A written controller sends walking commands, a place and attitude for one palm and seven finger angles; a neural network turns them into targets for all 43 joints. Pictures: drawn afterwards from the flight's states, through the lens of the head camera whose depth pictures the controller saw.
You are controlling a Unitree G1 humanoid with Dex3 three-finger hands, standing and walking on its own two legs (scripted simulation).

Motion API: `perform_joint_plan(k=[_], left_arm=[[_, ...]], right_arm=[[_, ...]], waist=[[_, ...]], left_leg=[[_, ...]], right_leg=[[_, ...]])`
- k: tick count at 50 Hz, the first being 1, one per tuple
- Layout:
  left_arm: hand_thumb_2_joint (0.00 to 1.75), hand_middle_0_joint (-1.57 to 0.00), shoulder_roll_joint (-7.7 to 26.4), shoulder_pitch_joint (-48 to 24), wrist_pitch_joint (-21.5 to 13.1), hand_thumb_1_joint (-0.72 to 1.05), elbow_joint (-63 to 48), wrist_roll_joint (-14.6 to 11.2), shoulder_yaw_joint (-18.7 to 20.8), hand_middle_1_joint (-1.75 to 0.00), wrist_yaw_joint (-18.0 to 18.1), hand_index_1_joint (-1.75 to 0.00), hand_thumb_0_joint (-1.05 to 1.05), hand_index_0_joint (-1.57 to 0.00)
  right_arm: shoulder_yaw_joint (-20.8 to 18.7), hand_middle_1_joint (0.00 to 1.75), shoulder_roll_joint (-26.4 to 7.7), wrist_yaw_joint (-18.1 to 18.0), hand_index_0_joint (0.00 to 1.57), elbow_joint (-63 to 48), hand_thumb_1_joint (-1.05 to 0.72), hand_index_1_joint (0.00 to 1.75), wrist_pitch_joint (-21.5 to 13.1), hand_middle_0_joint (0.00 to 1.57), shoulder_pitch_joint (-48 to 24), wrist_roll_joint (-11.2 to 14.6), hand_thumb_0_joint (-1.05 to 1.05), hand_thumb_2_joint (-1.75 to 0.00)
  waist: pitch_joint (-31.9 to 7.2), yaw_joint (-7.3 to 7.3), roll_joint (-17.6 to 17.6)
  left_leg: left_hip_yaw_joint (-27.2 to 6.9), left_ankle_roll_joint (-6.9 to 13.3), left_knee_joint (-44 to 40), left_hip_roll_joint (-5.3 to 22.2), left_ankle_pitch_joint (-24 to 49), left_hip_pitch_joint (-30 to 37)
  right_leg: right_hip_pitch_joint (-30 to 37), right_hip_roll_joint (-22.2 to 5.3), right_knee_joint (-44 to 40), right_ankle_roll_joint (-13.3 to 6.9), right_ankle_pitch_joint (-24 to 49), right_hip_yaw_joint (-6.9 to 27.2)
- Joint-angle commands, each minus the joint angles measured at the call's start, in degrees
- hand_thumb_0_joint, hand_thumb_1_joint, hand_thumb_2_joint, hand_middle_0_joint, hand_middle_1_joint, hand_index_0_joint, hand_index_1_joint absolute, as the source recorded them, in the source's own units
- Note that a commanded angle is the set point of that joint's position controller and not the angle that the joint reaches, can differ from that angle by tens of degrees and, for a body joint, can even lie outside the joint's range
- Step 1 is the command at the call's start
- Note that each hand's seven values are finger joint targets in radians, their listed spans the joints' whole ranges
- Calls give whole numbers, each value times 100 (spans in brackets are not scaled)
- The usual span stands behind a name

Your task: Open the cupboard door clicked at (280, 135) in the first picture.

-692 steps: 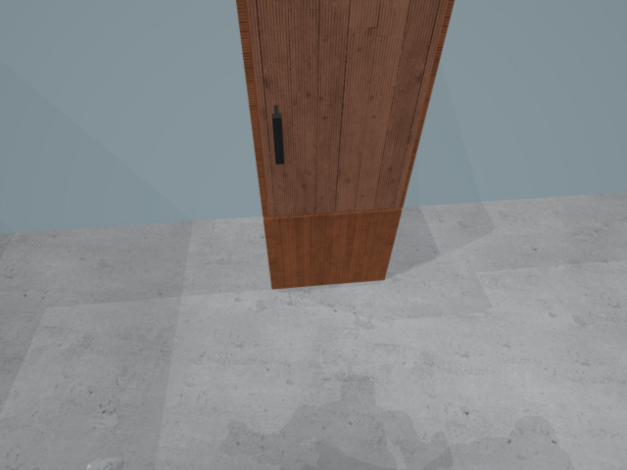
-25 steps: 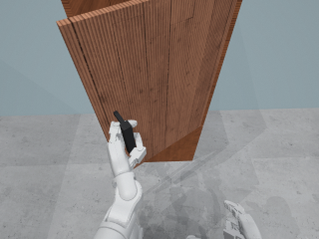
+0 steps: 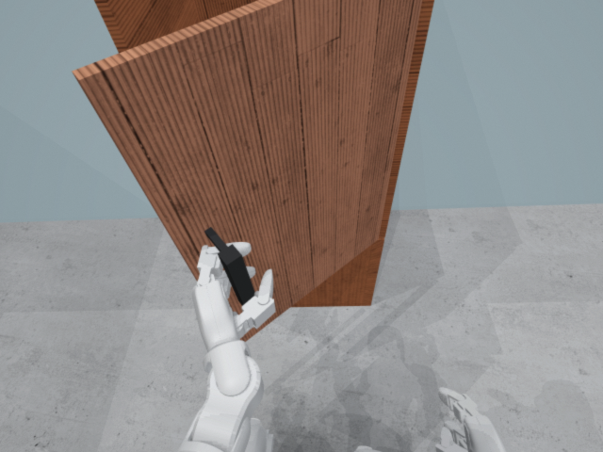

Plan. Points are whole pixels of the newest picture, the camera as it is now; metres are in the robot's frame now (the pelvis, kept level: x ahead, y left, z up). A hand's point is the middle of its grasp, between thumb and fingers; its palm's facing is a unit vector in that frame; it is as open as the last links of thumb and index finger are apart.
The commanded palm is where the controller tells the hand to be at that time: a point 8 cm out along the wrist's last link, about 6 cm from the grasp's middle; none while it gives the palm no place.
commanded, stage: open thumb and fingers to let go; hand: left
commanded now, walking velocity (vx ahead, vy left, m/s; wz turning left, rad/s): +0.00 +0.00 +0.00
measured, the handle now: (231, 269) +0.35 +0.11 +0.04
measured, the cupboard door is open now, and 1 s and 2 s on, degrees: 39 43 43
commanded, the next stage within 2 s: slide the hand sideways off the handle in 0.56 s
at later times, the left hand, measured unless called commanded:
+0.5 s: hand (253, 300) +0.31 +0.08 +0.04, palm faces +0.33 -0.94 -0.04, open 14.8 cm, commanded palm +0.26 +0.11 +0.04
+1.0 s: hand (254, 333) +0.26 +0.07 +0.04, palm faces -0.08 -1.00 +0.04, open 16.3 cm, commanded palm +0.24 +0.12 +0.04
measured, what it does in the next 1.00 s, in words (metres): shifts its weight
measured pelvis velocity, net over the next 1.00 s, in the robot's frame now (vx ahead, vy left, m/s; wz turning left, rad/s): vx -0.01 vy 0.06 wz -0.05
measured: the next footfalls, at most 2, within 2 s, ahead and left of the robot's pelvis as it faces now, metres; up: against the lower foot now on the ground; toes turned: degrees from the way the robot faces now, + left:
none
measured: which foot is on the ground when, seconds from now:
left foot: down 0.00-1.00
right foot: down 0.00-1.00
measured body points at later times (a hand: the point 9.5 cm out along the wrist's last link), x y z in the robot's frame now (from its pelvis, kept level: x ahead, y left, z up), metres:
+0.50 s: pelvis +0.00 +0.02 +0.00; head +0.05 -0.01 +0.44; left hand +0.29 +0.12 +0.04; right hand +0.17 -0.20 -0.11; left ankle +0.05 +0.17 -0.65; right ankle -0.04 -0.05 -0.65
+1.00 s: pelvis -0.01 +0.06 -0.01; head +0.04 +0.04 +0.44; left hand +0.26 +0.12 +0.04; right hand +0.14 -0.18 -0.11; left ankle +0.05 +0.17 -0.65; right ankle -0.04 -0.05 -0.65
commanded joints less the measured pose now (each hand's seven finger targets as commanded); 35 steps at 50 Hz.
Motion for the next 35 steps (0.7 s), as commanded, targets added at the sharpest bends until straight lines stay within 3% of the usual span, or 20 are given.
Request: perform_joint_plan(k=[1,6,7,9,13,15,19,21,24,27,29,31,33,34,35], left_arm=[[48,-33,-383,-819,-471,-8,-1315,75,-82,-124,-92,-124,0,-33],[33,-30,-328,-828,-583,-43,-1448,64,-70,-121,-82,-121,0,-30],[30,-30,-284,-808,-600,-50,-1378,61,-7,-120,-75,-120,0,-30],[30,-30,-313,-708,-615,-50,-1458,74,-40,-120,-68,-120,0,-30],[30,-27,-308,-620,-535,-50,-1287,83,-9,-100,-65,-100,0,-27],[30,-25,-305,-580,-540,-50,-1356,60,13,-90,-66,-90,0,-25],[30,-22,-594,-887,-544,-50,-1441,189,-326,-70,-10,-70,0,-22],[30,-20,-599,-915,-518,-50,-1313,175,-310,-60,24,-60,0,-20],[30,-18,-516,-1041,-479,-50,-1259,134,-194,-45,90,-45,0,-18],[30,-15,-645,-1198,-422,-50,-1215,150,-262,-30,157,-30,0,-15],[30,-15,-642,-1203,-358,-50,-1209,156,-229,-30,208,-30,0,-15],[30,-15,-725,-1089,-276,-50,-1040,111,-221,-30,215,-30,0,-15],[30,-15,-825,-1194,-241,-50,-1055,160,-317,-30,232,-30,0,-15],[30,-15,-205,-1040,-545,-50,-1328,735,-1630,-30,-970,-30,0,-15],[30,-15,109,-1207,-874,-50,-1671,498,-1270,-30,-1585,-30,0,-15]], right_arm=[[-122,30,-362,-61,20,-838,-90,30,-318,20,-315,58,0,-90],[-127,30,-365,-89,20,-790,-90,30,-363,20,-308,53,0,-90],[-136,30,-370,-100,20,-770,-90,30,-367,20,-292,50,0,-90],[-143,30,-362,-95,20,-808,-90,30,-374,20,-306,43,0,-90],[-132,30,-374,-105,20,-824,-90,30,-370,20,-276,45,0,-90],[-142,30,-370,-101,20,-831,-90,30,-359,20,-295,52,0,-90],[-132,30,-376,-82,20,-857,-90,30,-375,20,-310,55,0,-90],[-114,30,-377,-86,20,-866,-90,30,-388,20,-339,54,0,-90],[-98,30,-374,-94,20,-863,-90,30,-376,20,-379,52,0,-90],[-73,30,-347,-82,20,-875,-90,30,-352,20,-438,61,0,-90],[-70,30,-345,-70,20,-890,-90,30,-341,20,-437,59,0,-90],[-50,30,-342,-56,20,-918,-90,30,-324,20,-460,61,0,-90],[-66,30,-346,-45,20,-916,-90,30,-326,20,-482,78,0,-90],[-74,30,-602,25,20,-917,-90,30,-253,20,-86,155,0,-90],[-148,30,-532,17,20,-1021,-90,30,-224,20,-85,182,0,-90]], waist=[[-1451,-138,-1084],[-1438,-145,-965],[-1409,-153,-1113],[-1536,-78,-907],[-1403,-110,-1075],[-1462,-78,-977],[-1417,-178,-741],[-1377,-178,-841],[-1409,-133,-735],[-1436,-137,-558],[-1575,-69,-522],[-1464,-46,-704],[-1429,-53,-598],[-1041,-653,-764],[-1430,-462,-672]], left_leg=[[24,306,-19,-223,951,775],[17,313,11,-214,905,761],[2,311,17,-212,878,741],[20,315,-7,-221,956,783],[20,327,-21,-213,965,787],[46,316,-45,-210,972,844],[49,356,-98,-180,996,1149],[40,354,-102,-175,942,1149],[55,347,-105,-183,937,1158],[74,350,-128,-183,955,1299],[74,349,-148,-178,1079,1371],[71,341,-193,-176,1026,1339],[43,341,-208,-155,1111,1399],[29,466,-95,-177,1096,1287],[27,492,-20,-168,1202,1318]], right_leg=[[1129,-565,-1519,858,4083,1247],[1013,-552,-1487,835,3885,1235],[1011,-559,-1502,850,3870,1253],[1040,-529,-1425,806,3871,1195],[987,-496,-1453,806,3831,1129],[989,-491,-1447,802,3811,1119],[582,-341,-1347,694,3280,791],[493,-307,-1346,688,3099,736],[478,-282,-1330,657,2948,701],[365,-229,-1312,614,2774,607],[391,-182,-1237,565,2763,523],[391,-154,-1267,564,2644,470],[334,-101,-1226,503,2523,410],[61,-153,-1167,559,2918,613],[221,-191,-1060,525,3154,642]])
